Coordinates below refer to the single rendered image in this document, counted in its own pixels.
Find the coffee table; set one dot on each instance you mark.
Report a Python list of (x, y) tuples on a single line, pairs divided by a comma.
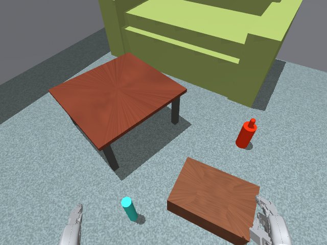
[(112, 99)]

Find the right robot hand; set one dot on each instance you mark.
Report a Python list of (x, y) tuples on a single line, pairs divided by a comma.
[(276, 231)]

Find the sofa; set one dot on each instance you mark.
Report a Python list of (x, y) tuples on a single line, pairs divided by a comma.
[(224, 46)]

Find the left robot hand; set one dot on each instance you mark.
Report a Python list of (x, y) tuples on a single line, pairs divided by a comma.
[(71, 234)]

